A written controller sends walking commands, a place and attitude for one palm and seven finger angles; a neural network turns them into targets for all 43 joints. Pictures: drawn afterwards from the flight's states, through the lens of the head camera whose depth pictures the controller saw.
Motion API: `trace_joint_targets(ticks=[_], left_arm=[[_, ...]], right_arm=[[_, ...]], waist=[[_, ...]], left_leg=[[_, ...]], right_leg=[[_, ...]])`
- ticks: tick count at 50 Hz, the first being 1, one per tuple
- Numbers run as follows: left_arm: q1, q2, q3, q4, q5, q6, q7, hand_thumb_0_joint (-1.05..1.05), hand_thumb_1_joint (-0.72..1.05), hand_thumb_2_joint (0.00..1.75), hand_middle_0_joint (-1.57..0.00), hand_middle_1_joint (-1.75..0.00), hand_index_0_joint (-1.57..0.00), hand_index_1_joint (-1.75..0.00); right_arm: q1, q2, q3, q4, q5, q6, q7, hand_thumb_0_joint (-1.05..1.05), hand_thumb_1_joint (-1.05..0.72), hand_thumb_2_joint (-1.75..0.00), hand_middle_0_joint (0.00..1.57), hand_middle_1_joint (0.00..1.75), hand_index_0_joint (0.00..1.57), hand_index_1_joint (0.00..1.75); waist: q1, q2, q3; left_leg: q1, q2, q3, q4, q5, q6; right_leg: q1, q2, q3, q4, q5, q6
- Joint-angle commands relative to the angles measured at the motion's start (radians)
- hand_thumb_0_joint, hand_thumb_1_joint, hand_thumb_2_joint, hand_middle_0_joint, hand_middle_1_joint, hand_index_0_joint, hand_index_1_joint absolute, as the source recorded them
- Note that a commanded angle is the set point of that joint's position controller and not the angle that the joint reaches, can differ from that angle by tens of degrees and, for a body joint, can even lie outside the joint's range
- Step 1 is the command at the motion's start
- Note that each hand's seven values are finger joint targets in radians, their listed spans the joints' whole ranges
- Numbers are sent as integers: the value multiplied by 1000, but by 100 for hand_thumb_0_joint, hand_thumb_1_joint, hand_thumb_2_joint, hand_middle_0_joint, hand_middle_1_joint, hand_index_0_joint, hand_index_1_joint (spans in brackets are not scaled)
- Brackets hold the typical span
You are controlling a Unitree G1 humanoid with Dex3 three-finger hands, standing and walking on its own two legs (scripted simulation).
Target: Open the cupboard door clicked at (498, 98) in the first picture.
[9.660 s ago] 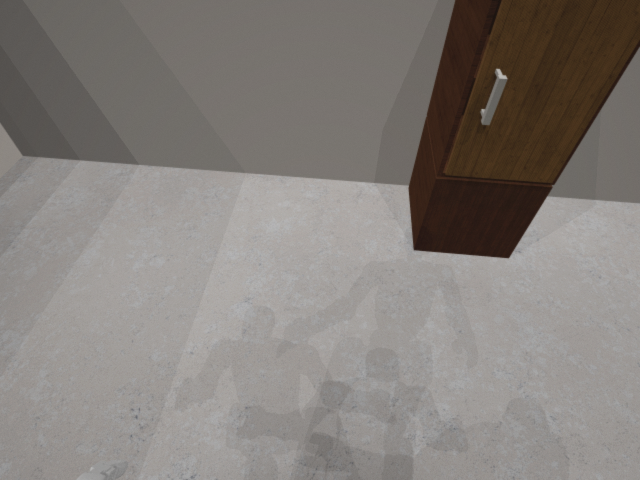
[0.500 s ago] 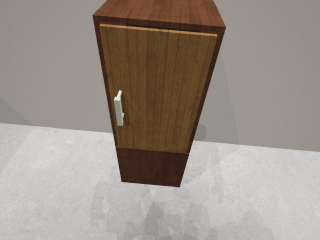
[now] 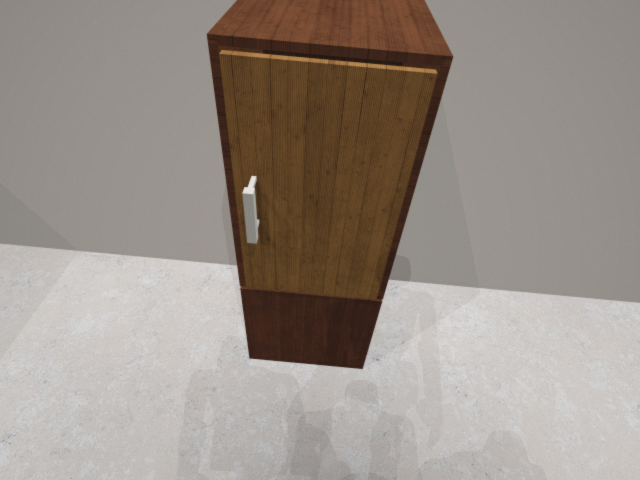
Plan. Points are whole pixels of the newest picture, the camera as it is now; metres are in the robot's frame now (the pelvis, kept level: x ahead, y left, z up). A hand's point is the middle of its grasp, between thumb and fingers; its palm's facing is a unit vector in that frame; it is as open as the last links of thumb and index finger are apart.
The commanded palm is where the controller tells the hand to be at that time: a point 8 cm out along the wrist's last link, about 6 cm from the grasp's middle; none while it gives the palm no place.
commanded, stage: come to a stop and stand still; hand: left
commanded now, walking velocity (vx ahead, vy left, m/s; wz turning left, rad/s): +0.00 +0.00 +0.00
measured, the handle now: (252, 210) +0.63 +0.17 -0.05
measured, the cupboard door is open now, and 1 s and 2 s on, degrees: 0 0 0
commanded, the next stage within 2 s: look again from close up in 0.94 s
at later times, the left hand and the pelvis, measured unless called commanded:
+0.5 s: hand out of the picture -0.09 +0.20 -0.20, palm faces +0.12 -0.98 -0.17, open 7.4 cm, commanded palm none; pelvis -0.10 +0.03 -0.02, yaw +0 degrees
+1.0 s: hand out of the picture -0.15 +0.17 -0.16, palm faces +0.04 -0.99 -0.13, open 7.4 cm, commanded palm none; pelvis -0.12 +0.03 +0.01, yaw -2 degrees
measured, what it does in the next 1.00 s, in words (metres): walks backwards: left foot, then right foot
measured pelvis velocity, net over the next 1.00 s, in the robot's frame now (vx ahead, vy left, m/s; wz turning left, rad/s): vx -0.12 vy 0.03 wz -0.04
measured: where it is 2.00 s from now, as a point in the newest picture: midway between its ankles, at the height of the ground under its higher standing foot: outside the picture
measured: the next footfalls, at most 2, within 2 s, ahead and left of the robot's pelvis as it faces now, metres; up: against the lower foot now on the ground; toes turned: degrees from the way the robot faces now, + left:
left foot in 0.46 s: -0.03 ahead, +0.12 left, +0.00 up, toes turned +2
right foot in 0.76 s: -0.13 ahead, -0.08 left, +0.00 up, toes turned -5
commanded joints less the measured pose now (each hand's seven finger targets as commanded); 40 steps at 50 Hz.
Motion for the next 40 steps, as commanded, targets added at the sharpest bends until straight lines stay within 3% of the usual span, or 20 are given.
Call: trace_joint_targets(ticks=[1,9,11,12,14,15,16,17,20,21,22,23,26,28,32,35,36,38,39,40], left_arm=[[99,56,14,-24,9,-18,7,0,90,90,-20,-30,-20,-30],[259,-6,28,28,14,8,6,0,90,90,-20,-30,-20,-30],[291,5,34,28,16,11,9,0,90,90,-20,-30,-20,-30],[275,30,38,17,20,7,12,0,90,90,-20,-30,-20,-30],[23,132,58,-58,18,6,24,0,90,90,-20,-30,-20,-30],[-187,181,76,-114,14,4,32,0,90,90,-20,-30,-20,-30],[-332,203,80,-155,20,-6,35,0,90,90,-20,-30,-20,-30],[-355,201,83,-169,26,-12,36,0,90,90,-20,-30,-20,-30],[-104,154,73,-82,19,14,24,0,90,90,-20,-30,-20,-30],[-39,128,70,-68,5,21,17,0,90,90,-20,-30,-20,-30],[5,74,62,-70,-13,20,6,0,90,90,-20,-30,-20,-30],[0,56,66,-85,-16,20,-5,0,90,90,-20,-30,-20,-30],[-11,68,65,-62,4,31,-9,0,90,90,-20,-30,-20,-30],[-19,65,54,-66,5,18,-18,0,90,90,-20,-30,-20,-30],[-117,59,33,-102,0,6,-27,0,90,90,-20,-30,-20,-30],[19,42,35,-57,-10,8,-29,0,90,90,-20,-30,-20,-30],[66,54,39,-36,-9,6,-22,0,90,90,-20,-30,-20,-30],[76,156,51,-35,0,-5,0,0,90,90,-20,-30,-20,-30],[52,160,55,-47,-8,-29,3,0,90,90,-20,-30,-20,-30],[-8,151,53,-53,-9,-42,2,0,90,90,-20,-30,-20,-30]], right_arm=[[-1,-121,-33,-46,5,-14,-6,0,-90,-90,20,30,20,30],[-114,-154,-55,-64,4,10,-4,0,-90,-90,20,30,20,30],[-138,-139,-57,-76,5,22,1,0,-90,-90,20,30,20,30],[-130,-117,-55,-82,8,29,3,0,-90,-90,20,30,20,30],[-16,-71,-79,-68,13,63,0,0,-90,-90,20,30,20,30],[73,-126,-99,-41,8,65,-1,0,-90,-90,20,30,20,30],[169,-128,-102,-14,10,46,3,0,-90,-90,20,30,20,30],[230,-94,-89,-15,16,33,5,0,-90,-90,20,30,20,30],[179,-8,-44,-35,12,7,4,0,-90,-90,20,30,20,30],[146,-33,-36,-50,6,-2,-4,0,-90,-90,20,30,20,30],[97,-106,-45,-87,-5,-22,-11,0,-90,-90,20,30,20,30],[-38,-188,-59,-138,-6,-22,-29,0,-90,-90,20,30,20,30],[-168,-159,-44,-127,-6,-30,-20,0,-90,-90,20,30,20,30],[-114,-165,-48,-107,-11,-36,-20,0,-90,-90,20,30,20,30],[44,-170,-59,-52,-15,-30,-26,0,-90,-90,20,30,20,30],[44,-176,-56,-43,-17,-18,-23,0,-90,-90,20,30,20,30],[44,-147,-54,-36,-9,-14,-21,0,-90,-90,20,30,20,30],[13,-57,-31,-65,10,-24,-17,0,-90,-90,20,30,20,30],[-51,-112,-40,-80,-4,-25,-5,0,-90,-90,20,30,20,30],[-46,-105,-44,-71,-2,-22,6,0,-90,-90,20,30,20,30]], waist=[[15,82,119],[68,90,95],[76,24,131],[67,-92,156],[-44,-337,140],[-127,-280,98],[-187,-210,49],[-198,-166,46],[-63,-51,157],[-27,69,183],[0,267,185],[40,272,186],[76,173,190],[49,80,156],[-41,113,140],[13,83,117],[25,26,120],[39,-248,158],[45,-200,174],[4,-144,192]], left_leg=[[-134,134,-202,-272,-461,-8],[-279,176,-189,-345,-542,14],[-297,119,-137,-259,-535,-9],[-256,46,-89,-139,-504,-36],[98,-56,-13,564,-240,-73],[182,-35,-91,805,-201,-60],[231,-7,-86,820,-221,-49],[229,10,-65,694,-280,-48],[150,-24,47,-11,-333,-36],[93,-4,-14,-157,-336,-27],[-14,202,-328,-321,-470,41],[-254,337,-420,-402,-570,119],[-329,273,-373,-401,-547,101],[-166,257,-348,-369,-475,106],[53,272,-364,-384,-514,106],[-32,223,-265,-368,-490,42],[-113,166,-197,-278,-453,0],[-346,4,35,143,-358,-69],[-305,57,-29,267,-291,-50],[-282,60,-39,347,-217,-49]], right_leg=[[2,-31,61,-54,-202,-17],[177,15,-28,136,-148,-17],[139,-5,34,45,-226,-30],[23,-60,148,-97,-366,-55],[-521,-350,514,-518,-750,-165],[-635,-332,457,-498,-600,-162],[-622,-272,283,-405,-409,-119],[-558,-238,224,-348,-353,-91],[-332,-156,185,-144,-382,-50],[-288,-87,152,-24,-381,-32],[-273,-3,76,216,-236,7],[-161,-18,68,404,-160,21],[-133,-18,129,634,-106,21],[-165,-11,85,552,-137,12],[-126,-1,18,219,-267,-14],[174,44,-33,-120,-194,-40],[303,12,8,-215,-146,-58],[336,-309,399,-371,-417,-182],[170,-343,450,-412,-457,-196],[117,-311,411,-410,-400,-192]])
